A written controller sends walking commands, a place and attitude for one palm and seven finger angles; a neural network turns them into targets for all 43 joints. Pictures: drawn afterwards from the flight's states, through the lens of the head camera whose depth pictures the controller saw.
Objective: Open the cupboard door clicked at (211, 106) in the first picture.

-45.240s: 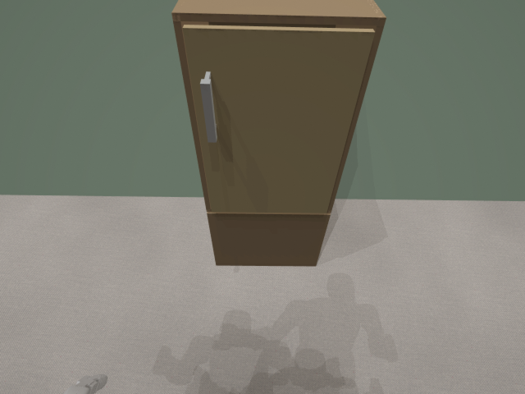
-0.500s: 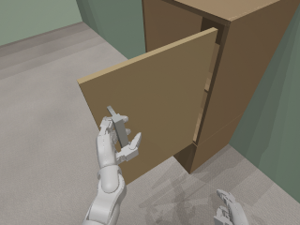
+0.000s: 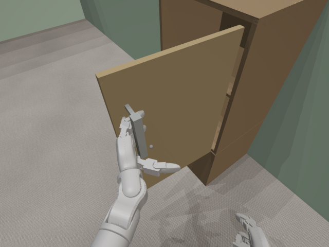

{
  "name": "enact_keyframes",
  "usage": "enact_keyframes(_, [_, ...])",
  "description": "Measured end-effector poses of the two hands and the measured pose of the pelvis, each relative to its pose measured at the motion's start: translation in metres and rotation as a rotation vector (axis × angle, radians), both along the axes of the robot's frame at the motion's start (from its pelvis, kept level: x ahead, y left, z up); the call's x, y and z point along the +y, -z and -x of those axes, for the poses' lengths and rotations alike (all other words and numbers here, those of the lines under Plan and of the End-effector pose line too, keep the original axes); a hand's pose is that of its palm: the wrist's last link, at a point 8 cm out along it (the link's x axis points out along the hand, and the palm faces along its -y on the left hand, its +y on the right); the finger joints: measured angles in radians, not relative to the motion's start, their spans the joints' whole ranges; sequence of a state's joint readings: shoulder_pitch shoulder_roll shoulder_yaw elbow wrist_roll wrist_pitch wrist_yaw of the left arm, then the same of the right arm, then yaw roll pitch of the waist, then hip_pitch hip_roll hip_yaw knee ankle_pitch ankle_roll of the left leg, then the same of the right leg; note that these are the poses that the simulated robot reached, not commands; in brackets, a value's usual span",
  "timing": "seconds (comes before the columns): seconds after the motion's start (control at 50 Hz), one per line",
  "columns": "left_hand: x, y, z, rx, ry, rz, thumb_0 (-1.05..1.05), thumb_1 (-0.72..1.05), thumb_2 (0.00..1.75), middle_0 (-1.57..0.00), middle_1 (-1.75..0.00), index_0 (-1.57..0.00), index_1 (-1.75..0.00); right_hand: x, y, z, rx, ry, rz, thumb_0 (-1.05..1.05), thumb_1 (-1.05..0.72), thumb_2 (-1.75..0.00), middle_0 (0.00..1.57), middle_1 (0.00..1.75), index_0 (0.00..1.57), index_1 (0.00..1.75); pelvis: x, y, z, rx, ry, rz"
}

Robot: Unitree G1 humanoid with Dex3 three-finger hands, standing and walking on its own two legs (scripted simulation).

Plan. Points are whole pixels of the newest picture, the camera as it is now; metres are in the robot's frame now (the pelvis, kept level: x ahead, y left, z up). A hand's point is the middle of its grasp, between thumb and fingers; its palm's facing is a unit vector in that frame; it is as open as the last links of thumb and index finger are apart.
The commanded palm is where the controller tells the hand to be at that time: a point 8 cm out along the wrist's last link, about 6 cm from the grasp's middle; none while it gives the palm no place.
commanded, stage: open thumb and fingers to let go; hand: left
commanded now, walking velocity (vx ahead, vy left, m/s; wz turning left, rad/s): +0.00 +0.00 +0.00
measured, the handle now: (136, 132) +0.37 +0.10 +0.08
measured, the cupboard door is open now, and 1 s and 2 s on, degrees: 85 87 87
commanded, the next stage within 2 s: slide the hand sideways off the handle in 0.02 s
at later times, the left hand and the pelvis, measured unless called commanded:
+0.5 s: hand (145, 158) +0.30 +0.07 +0.08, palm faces -0.18 -0.98 +0.01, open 16.2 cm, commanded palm +0.27 +0.12 +0.07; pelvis +0.00 +0.02 +0.00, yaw +0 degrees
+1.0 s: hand (123, 178) +0.25 +0.11 +0.07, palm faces -0.09 -0.99 -0.06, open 16.3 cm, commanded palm +0.23 +0.17 +0.07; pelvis +0.03 -0.01 +0.00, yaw +0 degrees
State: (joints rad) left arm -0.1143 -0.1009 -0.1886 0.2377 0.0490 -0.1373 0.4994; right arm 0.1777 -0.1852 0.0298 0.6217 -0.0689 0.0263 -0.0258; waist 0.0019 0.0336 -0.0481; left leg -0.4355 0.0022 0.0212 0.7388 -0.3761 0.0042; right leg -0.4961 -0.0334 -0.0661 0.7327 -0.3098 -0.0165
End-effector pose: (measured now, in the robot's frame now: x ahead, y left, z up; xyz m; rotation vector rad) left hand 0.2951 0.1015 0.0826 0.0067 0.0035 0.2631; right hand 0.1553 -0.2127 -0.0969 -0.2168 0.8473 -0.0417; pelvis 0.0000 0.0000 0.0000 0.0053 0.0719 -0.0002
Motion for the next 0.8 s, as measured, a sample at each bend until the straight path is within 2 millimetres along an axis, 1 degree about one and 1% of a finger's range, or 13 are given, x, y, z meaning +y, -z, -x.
enact_keyframes(0.08, [0.003,0.000,0.000,0.002,0.009,0.001,-0.01,-0.49,0.30,-0.35,-0.68,-0.34,-0.70,0.003,0.000,0.002,0.005,0.000,-0.002,0.01,-0.90,-0.90,0.20,0.30,0.20,0.30,0.003,0.000,0.001,-0.001,0.002,0.002])
enact_keyframes(0.16, [0.005,0.000,0.001,-0.003,0.022,-0.012,-0.01,-0.50,0.30,-0.38,-0.63,-0.36,-0.64,0.006,0.000,0.002,0.002,-0.009,-0.003,0.01,-0.90,-0.90,0.20,0.30,0.20,0.30,0.005,0.000,0.003,-0.003,0.001,0.002])
enact_keyframes(0.2, [0.011,0.002,0.001,-0.021,0.122,-0.055,-0.01,-0.50,0.30,-0.37,-0.58,-0.32,-0.60,0.007,-0.001,0.004,-0.002,-0.015,0.001,0.01,-0.90,-0.90,0.20,0.30,0.20,0.30,0.006,0.001,0.004,-0.003,-0.003,-0.001])
enact_keyframes(0.26, [0.022,0.002,0.002,-0.033,0.318,-0.145,-0.01,-0.50,0.30,-0.31,-0.50,-0.23,-0.51,0.006,-0.002,0.006,-0.018,-0.011,0.007,0.01,-0.90,-0.90,0.20,0.30,0.20,0.30,0.007,0.002,0.005,-0.009,-0.007,0.000])
enact_keyframes(0.3, [0.027,0.001,0.002,-0.023,0.427,-0.143,-0.01,-0.50,0.30,-0.28,-0.45,-0.18,-0.45,0.005,-0.003,0.008,-0.036,-0.002,0.003,0.01,-0.90,-0.90,0.20,0.30,0.20,0.30,0.009,0.002,0.006,-0.018,-0.011,0.004])
enact_keyframes(0.34, [0.028,0.000,0.002,-0.009,0.484,-0.087,-0.02,-0.50,0.30,-0.24,-0.41,-0.15,-0.41,0.005,-0.003,0.008,-0.057,0.006,-0.002,0.01,-0.90,-0.90,0.20,0.30,0.20,0.30,0.012,0.002,0.007,-0.024,-0.013,0.006])
enact_keyframes(0.38, [0.027,0.001,0.002,0.002,0.495,-0.019,-0.02,-0.50,0.30,-0.22,-0.38,-0.14,-0.38,0.006,-0.006,0.007,-0.077,0.010,-0.008,0.01,-0.90,-0.90,0.20,0.30,0.20,0.30,0.014,0.001,0.006,-0.025,-0.009,0.005])
enact_keyframes(0.44, [0.025,0.002,0.004,0.002,0.468,0.023,-0.02,-0.50,0.30,-0.16,-0.34,-0.17,-0.36,0.009,-0.010,0.005,-0.105,0.006,-0.023,0.01,-0.90,-0.90,0.20,0.30,0.20,0.30,0.015,0.001,0.004,-0.021,-0.001,0.001])
enact_keyframes(0.58, [0.020,0.004,0.014,-0.008,0.439,-0.005,-0.01,-0.50,0.30,-0.16,-0.35,-0.16,-0.33,0.013,-0.016,-0.004,-0.134,-0.012,-0.047,0.01,-0.90,-0.90,0.20,0.30,0.20,0.30,0.013,0.002,-0.003,-0.009,0.017,-0.004])
enact_keyframes(0.7, [0.031,0.011,0.023,0.034,0.436,-0.034,-0.01,-0.50,0.30,-0.16,-0.33,-0.16,-0.32,0.010,-0.016,-0.015,-0.133,-0.011,-0.044,0.01,-0.90,-0.90,0.20,0.30,0.20,0.30,0.009,0.002,-0.010,-0.003,0.021,-0.002])
enact_keyframes(0.8, [0.042,0.009,0.032,0.038,0.416,-0.027,-0.02,-0.50,0.30,-0.17,-0.32,-0.18,-0.32,0.004,-0.017,-0.025,-0.151,-0.011,-0.039,0.01,-0.90,-0.90,0.20,0.30,0.20,0.30,0.004,0.001,-0.017,0.003,0.016,0.000])
